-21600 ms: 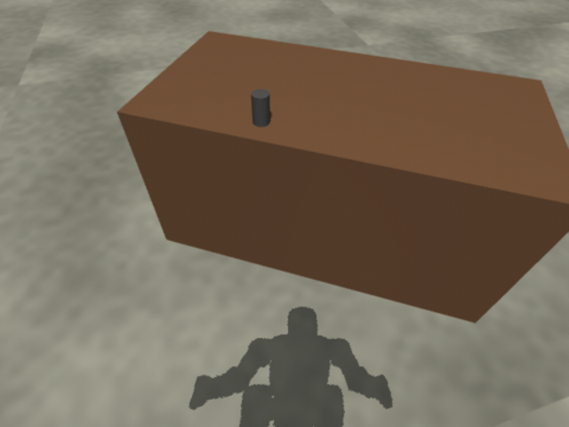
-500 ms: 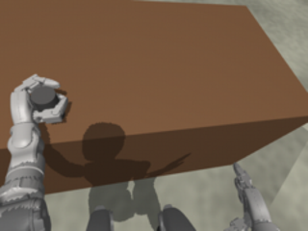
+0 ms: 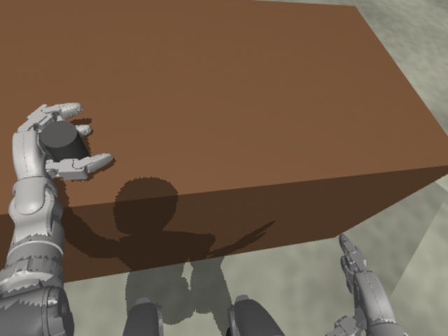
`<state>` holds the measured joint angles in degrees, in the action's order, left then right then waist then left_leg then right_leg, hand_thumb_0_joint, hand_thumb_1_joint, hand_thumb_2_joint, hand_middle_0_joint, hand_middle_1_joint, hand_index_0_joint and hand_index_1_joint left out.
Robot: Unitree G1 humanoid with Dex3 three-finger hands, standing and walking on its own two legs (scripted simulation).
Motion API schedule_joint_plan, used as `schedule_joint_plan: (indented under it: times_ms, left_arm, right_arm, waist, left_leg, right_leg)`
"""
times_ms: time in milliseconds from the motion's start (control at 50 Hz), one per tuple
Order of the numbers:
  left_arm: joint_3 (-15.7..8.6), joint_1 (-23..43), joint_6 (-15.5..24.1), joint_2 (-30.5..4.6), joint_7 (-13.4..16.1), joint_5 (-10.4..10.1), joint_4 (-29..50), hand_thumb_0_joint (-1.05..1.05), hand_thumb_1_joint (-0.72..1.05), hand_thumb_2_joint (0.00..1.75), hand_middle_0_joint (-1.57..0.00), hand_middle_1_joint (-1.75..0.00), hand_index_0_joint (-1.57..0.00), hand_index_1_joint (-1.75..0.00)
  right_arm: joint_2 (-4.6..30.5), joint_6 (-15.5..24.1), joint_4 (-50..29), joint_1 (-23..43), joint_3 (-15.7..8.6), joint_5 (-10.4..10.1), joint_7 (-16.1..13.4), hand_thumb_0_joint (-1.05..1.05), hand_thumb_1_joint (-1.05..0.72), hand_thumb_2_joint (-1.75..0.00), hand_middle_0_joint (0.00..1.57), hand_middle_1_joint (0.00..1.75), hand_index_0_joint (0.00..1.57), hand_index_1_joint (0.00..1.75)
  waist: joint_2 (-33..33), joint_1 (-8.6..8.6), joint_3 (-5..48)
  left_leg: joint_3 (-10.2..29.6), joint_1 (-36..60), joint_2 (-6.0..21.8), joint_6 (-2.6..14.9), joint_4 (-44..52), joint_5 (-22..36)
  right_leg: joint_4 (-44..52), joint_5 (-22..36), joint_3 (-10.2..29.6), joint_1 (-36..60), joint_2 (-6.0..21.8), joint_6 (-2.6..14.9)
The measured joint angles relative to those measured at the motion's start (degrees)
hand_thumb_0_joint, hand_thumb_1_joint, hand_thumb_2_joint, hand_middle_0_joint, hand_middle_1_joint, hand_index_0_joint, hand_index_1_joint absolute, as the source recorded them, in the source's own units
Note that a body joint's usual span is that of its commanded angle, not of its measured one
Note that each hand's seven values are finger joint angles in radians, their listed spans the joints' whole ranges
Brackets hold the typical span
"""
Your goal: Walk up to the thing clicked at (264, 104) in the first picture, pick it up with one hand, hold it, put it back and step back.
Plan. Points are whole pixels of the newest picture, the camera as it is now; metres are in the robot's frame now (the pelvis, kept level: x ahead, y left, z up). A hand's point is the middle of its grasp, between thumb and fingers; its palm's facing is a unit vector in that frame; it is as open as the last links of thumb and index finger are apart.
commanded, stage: open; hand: left
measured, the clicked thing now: (68, 150) +0.45 +0.22 +0.02
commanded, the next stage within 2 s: withdraw in 0.04 s
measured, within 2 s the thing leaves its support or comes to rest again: neither
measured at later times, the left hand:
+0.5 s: hand (8, 108) +0.46 +0.27 +0.11, palm faces +0.26 -0.97 -0.02, open 16.4 cm
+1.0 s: hand out of the picture +0.40 +0.40 +0.11, palm faces +0.47 -0.81 -0.36, open 17.4 cm
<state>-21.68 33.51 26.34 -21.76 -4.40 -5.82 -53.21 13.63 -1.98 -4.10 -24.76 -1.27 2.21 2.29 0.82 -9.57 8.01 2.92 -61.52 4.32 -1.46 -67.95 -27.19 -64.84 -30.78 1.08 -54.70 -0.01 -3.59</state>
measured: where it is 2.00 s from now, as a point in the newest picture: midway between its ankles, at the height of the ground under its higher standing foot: outside the picture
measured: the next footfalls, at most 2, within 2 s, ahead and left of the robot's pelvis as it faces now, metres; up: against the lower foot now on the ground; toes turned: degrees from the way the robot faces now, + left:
none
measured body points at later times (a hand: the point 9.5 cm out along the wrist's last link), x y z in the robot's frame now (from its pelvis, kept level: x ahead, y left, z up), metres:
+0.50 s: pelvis +0.01 +0.00 +0.02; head +0.09 +0.04 +0.46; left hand +0.44 +0.32 +0.12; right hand +0.17 -0.25 +0.02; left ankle +0.04 +0.13 -0.64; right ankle +0.00 -0.16 -0.64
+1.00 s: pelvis +0.02 +0.00 +0.05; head +0.08 +0.04 +0.50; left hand +0.38 +0.44 +0.14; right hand +0.18 -0.25 +0.02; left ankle +0.04 +0.13 -0.64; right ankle +0.00 -0.16 -0.64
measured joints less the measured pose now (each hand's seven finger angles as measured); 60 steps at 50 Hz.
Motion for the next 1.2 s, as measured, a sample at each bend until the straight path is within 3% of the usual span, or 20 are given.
schedule_joint_plan:
  times_ms: [220,340,460,620,680,780,860,920,980,1060,1120,1200]
  left_arm:
    - [0.0,-1.4,-0.6,0.5,0.2,0.2,1.9,-0.01,-0.30,0.28,-0.46,-0.36,-0.45,-0.35]
    - [-2.6,-2.1,-2.0,-0.9,-0.8,0.0,4.5,-0.01,-0.33,0.19,-0.25,-0.20,-0.25,-0.19]
    - [-4.9,-0.2,-5.3,-5.4,-2.3,-0.3,5.4,-0.01,-0.34,0.14,-0.12,-0.10,-0.12,-0.10]
    - [-5.0,5.9,-11.7,-12.6,-8.6,-1.6,-2.4,-0.01,-0.37,0.09,-0.06,-0.05,-0.06,-0.04]
    - [-4.3,5.1,-14.7,-14.4,-7.4,2.6,-3.1,-0.01,-0.42,0.07,-0.06,-0.05,-0.06,-0.04]
    - [-5.4,4.2,-18.9,-17.0,-3.5,6.0,-6.5,-0.01,-0.51,0.05,-0.06,-0.06,-0.07,-0.05]
    - [-7.2,2.8,-20.5,-19.5,-0.3,7.9,-7.3,-0.01,-0.54,0.05,-0.07,-0.06,-0.07,-0.05]
    - [-6.8,1.4,-21.0,-20.5,1.8,8.3,-6.5,-0.01,-0.53,0.05,-0.07,-0.05,-0.07,-0.05]
    - [-5.4,-1.6,-21.6,-19.8,3.2,8.3,-4.0,-0.01,-0.52,0.05,-0.07,-0.04,-0.06,-0.04]
    - [-2.6,-9.0,-23.0,-16.0,3.9,7.6,3.1,-0.01,-0.50,0.05,-0.07,-0.03,-0.06,-0.04]
    - [-1.0,-16.9,-24.2,-11.7,4.0,6.5,11.7,-0.01,-0.50,0.05,-0.07,-0.03,-0.06,-0.04]
    - [1.5,-30.3,-25.8,-5.6,4.5,4.5,28.8,-0.01,-0.49,0.05,-0.07,-0.03,-0.05,-0.03]
  right_arm:
    - [0.1,-0.7,-0.4,-0.3,-0.3,-0.2,0.0,-0.01,0.51,-0.06,0.06,0.06,0.06,0.05]
    - [0.7,-1.8,-2.3,-0.6,-0.8,-0.6,-0.4,-0.02,0.52,-0.06,0.06,0.06,0.06,0.05]
    - [0.3,-2.5,-0.5,-0.8,-0.5,-1.1,-1.2,-0.01,0.53,-0.06,0.06,0.06,0.06,0.05]
    - [0.3,-2.0,7.3,1.5,0.6,-2.7,-1.7,-0.01,0.55,-0.05,0.06,0.06,0.06,0.05]
    - [0.3,-3.2,7.7,1.6,0.4,-3.2,-1.5,-0.02,0.56,-0.05,0.06,0.06,0.06,0.05]
    - [1.3,-5.0,9.1,2.0,-0.5,-4.2,-1.4,-0.02,0.55,-0.06,0.06,0.06,0.06,0.05]
    - [2.2,-6.2,9.3,2.1,-1.2,-4.7,-1.8,-0.02,0.53,-0.06,0.06,0.06,0.06,0.05]
    - [2.3,-5.8,10.2,2.1,-1.2,-4.8,-1.8,-0.02,0.51,-0.07,0.06,0.06,0.05,0.05]
    - [2.0,-5.2,11.4,2.1,-1.0,-4.8,-1.5,-0.01,0.50,-0.07,0.05,0.06,0.05,0.05]
    - [1.4,-4.1,12.3,1.7,-0.7,-5.0,-0.9,-0.01,0.48,-0.08,0.05,0.06,0.05,0.05]
    - [1.0,-3.6,12.3,1.2,-0.9,-5.6,-0.4,-0.01,0.47,-0.08,0.06,0.06,0.05,0.05]
    - [0.7,-3.7,11.5,0.6,-2.3,-6.6,-0.7,-0.01,0.47,-0.08,0.06,0.06,0.06,0.05]
  waist:
    - [0.0,0.16,0.0]
    - [0.3,0.01,-0.2]
    - [0.3,0.65,0.6]
    - [-1.1,2.33,0.7]
    - [-1.7,2.77,-0.3]
    - [-1.4,3.31,-1.5]
    - [-0.2,3.65,-2.2]
    - [0.5,4.37,-2.1]
    - [0.4,5.39,-1.2]
    - [-0.8,6.89,0.4]
    - [-1.8,7.68,1.3]
    - [-2.7,8.51,1.4]
  left_leg:
    - [-0.2,0.5,0.0,0.07,0.1,-0.5]
    - [-0.3,2.4,0.2,-0.10,0.9,-0.4]
    - [-0.2,6.1,0.3,-0.27,3.6,0.3]
    - [-0.6,9.3,0.1,0.13,7.5,2.1]
    - [-1.3,11.1,-0.1,0.30,9.4,2.9]
    - [-2.4,14.1,-0.2,0.57,12.7,4.1]
    - [-2.5,16.0,-0.2,0.50,14.4,4.6]
    - [-2.2,17.3,-0.2,0.35,15.5,4.8]
    - [-1.9,18.5,-0.3,0.27,16.5,4.8]
    - [-1.9,20.5,-0.4,0.32,17.3,4.5]
    - [-2.1,22.5,-0.6,0.47,17.7,4.1]
    - [-2.7,25.3,-1.0,0.57,18.2,3.6]
  right_leg:
    - [0.1,-0.4,0.1,0.5,0.0,-0.10]
    - [1.0,-0.2,0.3,2.2,-0.1,0.01]
    - [3.9,0.6,-0.1,6.1,-0.2,0.23]
    - [8.1,2.7,0.1,9.2,0.1,0.08]
    - [9.9,3.6,0.7,10.8,0.4,-0.19]
    - [12.8,4.9,1.5,13.3,0.7,-0.37]
    - [14.5,5.4,1.5,15.1,0.7,-0.30]
    - [16.0,5.8,1.1,16.7,0.7,-0.13]
    - [17.5,6.0,0.7,18.2,0.8,-0.02]
    - [19.0,6.0,0.5,20.6,0.9,0.17]
    - [19.5,5.7,0.6,22.6,1.2,0.11]
    - [19.4,5.0,1.0,25.0,1.7,-0.19]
